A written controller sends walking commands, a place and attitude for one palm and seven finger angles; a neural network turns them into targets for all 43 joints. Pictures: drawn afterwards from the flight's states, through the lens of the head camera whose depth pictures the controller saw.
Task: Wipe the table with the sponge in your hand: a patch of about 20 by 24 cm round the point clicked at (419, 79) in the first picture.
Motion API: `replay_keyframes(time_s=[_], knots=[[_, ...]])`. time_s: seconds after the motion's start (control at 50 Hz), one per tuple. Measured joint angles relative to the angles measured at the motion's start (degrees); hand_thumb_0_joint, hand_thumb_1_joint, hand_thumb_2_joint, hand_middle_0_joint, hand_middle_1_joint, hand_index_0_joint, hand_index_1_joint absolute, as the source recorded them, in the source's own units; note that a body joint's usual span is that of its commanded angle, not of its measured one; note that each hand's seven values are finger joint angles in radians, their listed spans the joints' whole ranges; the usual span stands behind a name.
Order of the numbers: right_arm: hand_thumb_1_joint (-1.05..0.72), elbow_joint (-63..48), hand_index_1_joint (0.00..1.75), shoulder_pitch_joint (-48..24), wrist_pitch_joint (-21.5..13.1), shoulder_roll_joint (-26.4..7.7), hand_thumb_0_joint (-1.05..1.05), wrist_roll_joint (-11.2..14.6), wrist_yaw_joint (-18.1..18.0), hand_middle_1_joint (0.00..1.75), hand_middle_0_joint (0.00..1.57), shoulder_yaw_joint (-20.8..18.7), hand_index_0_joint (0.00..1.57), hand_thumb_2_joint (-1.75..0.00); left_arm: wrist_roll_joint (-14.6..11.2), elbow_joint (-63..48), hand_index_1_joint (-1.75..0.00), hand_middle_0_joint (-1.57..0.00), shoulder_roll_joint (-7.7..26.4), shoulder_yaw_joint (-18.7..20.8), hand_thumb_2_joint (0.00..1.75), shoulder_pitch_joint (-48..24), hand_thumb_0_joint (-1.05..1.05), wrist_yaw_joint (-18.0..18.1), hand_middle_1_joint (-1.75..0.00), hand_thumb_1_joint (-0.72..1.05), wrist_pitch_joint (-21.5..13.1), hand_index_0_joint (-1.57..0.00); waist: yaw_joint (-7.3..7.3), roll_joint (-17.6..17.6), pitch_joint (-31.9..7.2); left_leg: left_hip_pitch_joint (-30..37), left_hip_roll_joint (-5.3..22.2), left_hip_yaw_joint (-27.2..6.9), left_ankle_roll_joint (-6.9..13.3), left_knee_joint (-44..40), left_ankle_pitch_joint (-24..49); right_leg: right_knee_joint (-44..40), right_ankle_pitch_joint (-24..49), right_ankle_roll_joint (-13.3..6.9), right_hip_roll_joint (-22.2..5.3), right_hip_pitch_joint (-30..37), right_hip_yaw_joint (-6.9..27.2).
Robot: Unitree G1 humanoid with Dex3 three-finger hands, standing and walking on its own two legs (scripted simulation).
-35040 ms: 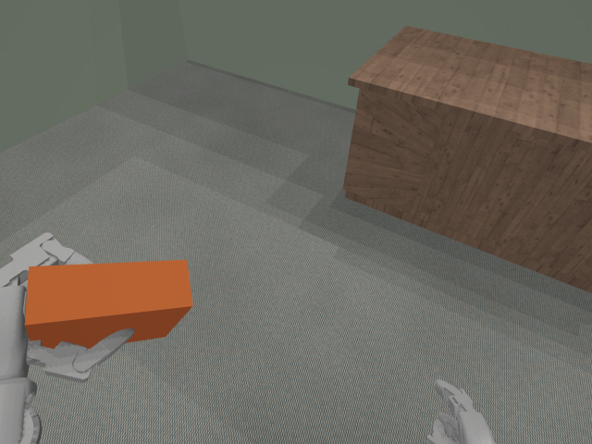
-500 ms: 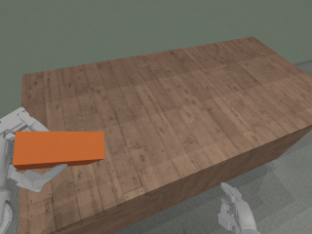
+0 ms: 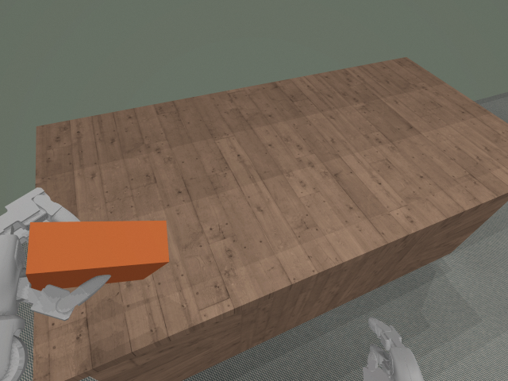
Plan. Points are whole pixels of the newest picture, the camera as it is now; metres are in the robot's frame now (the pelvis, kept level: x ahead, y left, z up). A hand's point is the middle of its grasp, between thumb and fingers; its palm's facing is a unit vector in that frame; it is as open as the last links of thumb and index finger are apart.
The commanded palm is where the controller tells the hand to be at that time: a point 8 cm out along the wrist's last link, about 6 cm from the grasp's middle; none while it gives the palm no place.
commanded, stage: look again from close up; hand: left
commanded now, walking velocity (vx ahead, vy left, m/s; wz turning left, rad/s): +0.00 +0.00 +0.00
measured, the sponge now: (118, 255) +0.24 +0.20 +0.12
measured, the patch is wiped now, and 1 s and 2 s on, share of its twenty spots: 0.00 0.00 0.00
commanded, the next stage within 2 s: come to a stop and stand still in 0.14 s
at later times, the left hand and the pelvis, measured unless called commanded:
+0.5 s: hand (68, 243) +0.23 +0.24 +0.16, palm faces +0.33 -0.86 -0.39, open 9.2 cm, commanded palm +0.17 +0.28 +0.17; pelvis +0.00 +0.00 +0.00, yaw -1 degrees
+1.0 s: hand (61, 240) +0.24 +0.26 +0.15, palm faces +0.34 -0.87 -0.35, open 9.2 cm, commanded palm +0.17 +0.29 +0.17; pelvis +0.01 +0.01 +0.00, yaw +0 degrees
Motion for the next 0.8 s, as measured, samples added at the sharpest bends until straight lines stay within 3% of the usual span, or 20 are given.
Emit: replay_keyframes(time_s=[0.28,0.3,0.32,0.36,0.42,0.52,0.58,0.68,0.8], knots=[[-0.90,0.59,0.30,-0.31,-0.63,-1.04,0.01,0.05,-0.31,0.30,0.20,-0.92,0.20,-0.90,0.09,-0.50,-1.41,-0.82,0.20,0.17,1.08,0.98,-0.01,0.09,-1.41,-0.44,0.12,-0.83,-0.12,0.44,-0.28,-0.14,0.54,0.15,-0.42,-0.13,0.19,-0.43,0.48,-0.44,0.53,-0.11,0.16],[-0.90,-0.01,0.30,0.35,-1.34,-1.05,0.01,-0.52,-0.38,0.30,0.20,-1.23,0.20,-0.90,2.67,-0.16,-1.41,-0.82,2.14,0.91,1.08,-1.86,-0.01,-1.14,-1.41,-0.45,0.28,-0.83,0.82,0.36,0.16,-0.79,0.70,-0.08,-0.46,0.65,0.04,-0.11,0.41,-0.30,0.68,-0.44,-0.10],[-0.90,0.02,0.30,0.72,-1.96,-0.96,0.01,-0.52,-0.31,0.30,0.20,-1.09,0.20,-0.90,3.62,2.07,-1.41,-0.82,4.92,2.12,1.08,-6.25,-0.01,-2.23,-1.41,-0.45,-1.30,-0.83,1.58,-0.12,0.37,-1.77,0.65,-0.50,-0.52,1.42,-0.05,0.68,0.18,-0.36,0.65,-1.31,-0.58],[-0.90,0.60,0.30,0.08,-2.34,-0.86,0.01,-0.52,0.59,0.30,0.20,-0.55,0.20,-0.90,1.96,7.17,-1.41,-0.82,7.51,4.81,1.08,-12.19,-0.01,-2.48,-1.41,-0.45,-3.46,-0.83,2.31,-0.60,0.67,-2.58,0.81,-0.48,-0.74,2.07,-0.11,1.43,0.06,-0.82,0.82,-2.25,-0.60],[-0.90,0.05,0.30,-0.85,-2.86,-1.02,0.01,-0.05,2.38,0.30,0.20,-0.57,0.20,-0.90,-0.81,6.79,-1.41,-0.82,5.03,6.57,1.08,-10.39,-0.01,-1.22,-1.41,-0.44,-3.18,-0.83,1.06,0.07,0.77,-2.23,0.79,0.61,-0.52,2.07,-0.43,2.13,-0.12,-0.72,0.78,-2.54,0.48],[-0.90,-0.23,0.30,0.20,-3.30,-0.76,0.01,0.19,2.39,0.30,0.20,-0.98,0.20,-0.90,-0.49,0.97,-1.41,-0.81,0.64,0.39,1.08,-0.38,-0.01,-1.65,-1.41,-0.44,-4.14,-0.82,-0.05,0.33,0.26,-1.30,0.07,1.38,0.24,1.48,-0.98,2.87,-1.28,0.11,0.08,-2.32,1.30],[-0.90,0.40,0.30,0.82,-3.19,-0.09,0.01,0.20,1.46,0.30,0.20,-0.76,0.20,-0.90,-0.05,0.45,-1.41,-0.82,1.18,-0.91,1.08,1.16,-0.01,-2.32,-1.41,-0.44,-4.29,-0.83,0.32,-0.67,0.81,-1.03,-0.23,0.94,0.37,1.66,-1.34,3.27,-1.96,0.21,-0.20,-1.99,0.87],[-0.90,1.23,0.30,0.42,-3.49,0.47,0.01,0.15,0.96,0.30,0.20,-0.19,0.20,-0.90,-0.47,-0.04,-1.41,-0.82,2.89,1.75,1.08,-2.08,-0.01,-1.55,-1.41,-0.45,-3.66,-0.83,1.17,-1.89,2.19,-0.54,-0.68,0.00,0.37,2.15,-1.81,3.79,-2.83,0.26,-0.64,-1.20,-0.06],[-0.90,0.68,0.30,-1.76,-3.23,0.62,0.01,0.07,1.66,0.30,0.20,-0.06,0.20,-0.90,-1.08,-2.34,-1.41,-0.82,1.74,2.28,1.08,-3.15,-0.01,-0.38,-1.41,-0.45,-3.68,-0.83,1.30,-1.83,1.74,0.16,-0.85,0.32,0.55,1.72,-2.01,3.23,-2.86,0.62,-0.81,-0.52,0.29]])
